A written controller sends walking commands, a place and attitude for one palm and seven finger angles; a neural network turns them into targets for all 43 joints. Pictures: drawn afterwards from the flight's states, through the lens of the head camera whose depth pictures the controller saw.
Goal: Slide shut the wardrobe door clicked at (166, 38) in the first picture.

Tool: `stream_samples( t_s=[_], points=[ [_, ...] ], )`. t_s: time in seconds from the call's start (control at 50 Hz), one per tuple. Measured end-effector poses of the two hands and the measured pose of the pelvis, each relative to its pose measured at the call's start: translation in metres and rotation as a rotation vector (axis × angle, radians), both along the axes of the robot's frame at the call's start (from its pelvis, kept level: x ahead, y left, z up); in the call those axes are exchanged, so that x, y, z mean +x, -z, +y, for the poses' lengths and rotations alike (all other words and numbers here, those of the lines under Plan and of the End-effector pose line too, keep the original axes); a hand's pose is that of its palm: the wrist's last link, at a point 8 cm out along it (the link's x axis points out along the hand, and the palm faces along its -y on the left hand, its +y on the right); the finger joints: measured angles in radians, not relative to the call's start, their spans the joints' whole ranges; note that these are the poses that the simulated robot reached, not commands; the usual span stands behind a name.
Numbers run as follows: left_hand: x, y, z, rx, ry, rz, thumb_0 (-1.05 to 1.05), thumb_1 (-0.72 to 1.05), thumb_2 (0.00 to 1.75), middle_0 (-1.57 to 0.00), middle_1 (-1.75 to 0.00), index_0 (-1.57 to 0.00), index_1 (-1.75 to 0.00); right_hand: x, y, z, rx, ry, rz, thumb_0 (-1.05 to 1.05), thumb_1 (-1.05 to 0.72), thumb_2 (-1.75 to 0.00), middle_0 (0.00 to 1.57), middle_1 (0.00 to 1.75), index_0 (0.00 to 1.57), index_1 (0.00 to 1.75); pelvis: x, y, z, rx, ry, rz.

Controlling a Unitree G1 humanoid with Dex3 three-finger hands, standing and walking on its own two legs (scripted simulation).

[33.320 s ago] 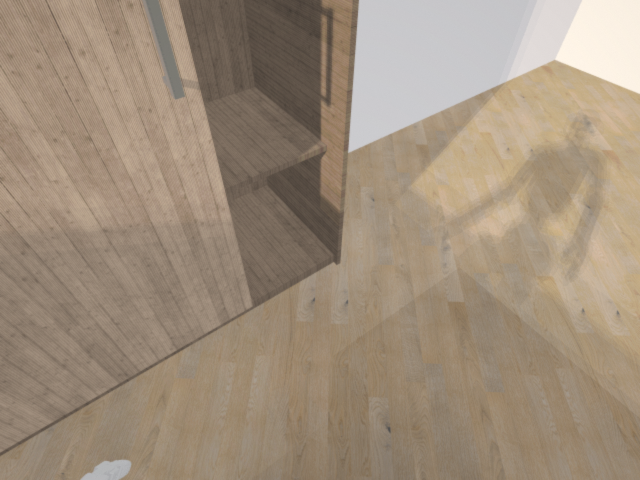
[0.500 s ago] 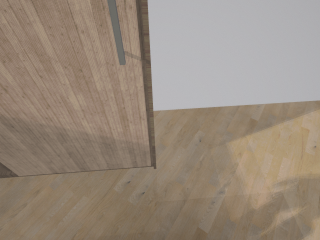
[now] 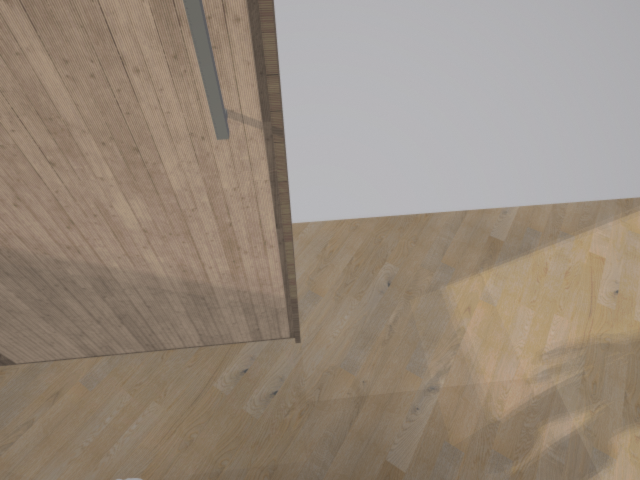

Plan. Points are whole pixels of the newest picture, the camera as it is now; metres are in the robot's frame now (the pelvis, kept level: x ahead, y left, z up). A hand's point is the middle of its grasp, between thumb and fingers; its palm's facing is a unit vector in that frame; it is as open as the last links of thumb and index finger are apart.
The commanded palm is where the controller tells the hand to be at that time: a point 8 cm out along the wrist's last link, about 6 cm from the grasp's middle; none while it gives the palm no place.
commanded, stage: look to check the result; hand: left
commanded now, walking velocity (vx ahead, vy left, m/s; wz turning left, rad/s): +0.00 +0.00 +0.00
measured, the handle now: (206, 50) +0.60 +0.19 +0.23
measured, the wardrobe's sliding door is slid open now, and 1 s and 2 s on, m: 0.01 0.01 0.01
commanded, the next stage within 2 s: turn to face it in 0.42 s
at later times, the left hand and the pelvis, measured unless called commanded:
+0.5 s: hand out of the picture +0.10 +0.23 -0.15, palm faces -0.03 -0.94 -0.35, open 7.4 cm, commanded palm none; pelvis +0.01 -0.01 +0.00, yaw -1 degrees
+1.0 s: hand out of the picture +0.05 +0.21 -0.17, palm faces +0.05 -0.95 -0.29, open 7.4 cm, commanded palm none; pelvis -0.01 -0.01 -0.01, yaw +3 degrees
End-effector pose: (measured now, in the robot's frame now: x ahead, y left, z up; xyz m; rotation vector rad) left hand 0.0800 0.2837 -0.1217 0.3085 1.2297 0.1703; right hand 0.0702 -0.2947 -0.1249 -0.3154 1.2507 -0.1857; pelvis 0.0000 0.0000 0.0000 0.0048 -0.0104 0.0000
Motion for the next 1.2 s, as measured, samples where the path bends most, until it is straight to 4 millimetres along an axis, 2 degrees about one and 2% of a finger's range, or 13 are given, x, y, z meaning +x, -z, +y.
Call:
stream_samples(
  t_s=[0.2, 0.48, 0.64, 0.76, 0.84, 0.92, 1.12, 1.2],
  points=[
    [-0.008, 0.001, -0.004, 0.014, -0.02, 0.045, 0.0, 0.9, 0.9, -0.2, -0.3, -0.21, -0.3, 0.002, 0.006, 0.001, 0.022, 0.009, 0.02, 0.0, -0.9, -0.9, 0.2, 0.3, 0.2, 0.3, 0.008, 0.0, -0.007, 0.0, 0.007, 0.0],
    [0.013, -0.006, -0.01, 0.027, -0.004, -0.012, 0.0, 0.9, 0.9, -0.2, -0.3, -0.2, -0.3, 0.011, 0.006, -0.005, 0.029, 0.018, -0.015, 0.0, -0.9, -0.9, 0.2, 0.3, 0.2, 0.3, 0.012, 0.0, -0.014, 0.001, 0.014, -0.008],
    [0.02, -0.006, -0.013, 0.023, 0.008, -0.031, 0.0, 0.9, 0.9, -0.2, -0.3, -0.21, -0.3, 0.005, 0.004, -0.012, 0.017, 0.025, -0.008, 0.0, -0.9, -0.9, 0.2, 0.3, 0.2, 0.3, 0.011, 0.0, -0.016, 0.001, 0.012, -0.009],
    [0.017, -0.005, -0.013, 0.024, -0.008, -0.044, 0.0, 0.9, 0.9, -0.2, -0.3, -0.21, -0.3, -0.002, 0.006, -0.014, 0.009, 0.021, 0.011, 0.0, -0.9, -0.9, 0.2, 0.3, 0.2, 0.3, 0.007, 0.002, -0.016, 0.003, -0.006, -0.015],
    [0.007, -0.002, -0.016, 0.019, -0.029, -0.037, 0.0, 0.9, 0.9, -0.2, -0.3, -0.2, -0.3, -0.007, 0.01, -0.008, 0.021, 0.013, 0.029, 0.0, -0.9, -0.9, 0.2, 0.3, 0.2, 0.3, 0.003, 0.003, -0.016, 0.004, -0.022, -0.019],
    [-0.011, 0.005, -0.022, 0.001, -0.059, -0.014, 0.0, 0.9, 0.9, -0.2, -0.3, -0.2, -0.3, -0.013, 0.017, 0.006, 0.052, 0.003, 0.05, 0.0, -0.91, -0.9, 0.19, 0.3, 0.2, 0.3, -0.002, 0.005, -0.016, 0.004, -0.04, -0.023],
    [-0.078, 0.029, -0.046, -0.088, -0.15, 0.113, 0.0, 0.9, 0.9, -0.2, -0.3, -0.2, -0.3, -0.038, 0.033, 0.06, 0.149, -0.021, 0.125, 0.0, -0.91, -0.9, 0.2, 0.3, 0.2, 0.3, -0.01, 0.01, -0.008, -0.003, -0.074, -0.029],
    [-0.101, 0.035, -0.053, -0.122, -0.185, 0.175, 0.0, 0.9, 0.9, -0.2, -0.3, -0.2, -0.3, -0.051, 0.034, 0.069, 0.15, -0.016, 0.173, 0.0, -0.92, -0.9, 0.2, 0.3, 0.2, 0.3, -0.005, 0.011, -0.004, -0.003, -0.081, -0.017]
  ],
)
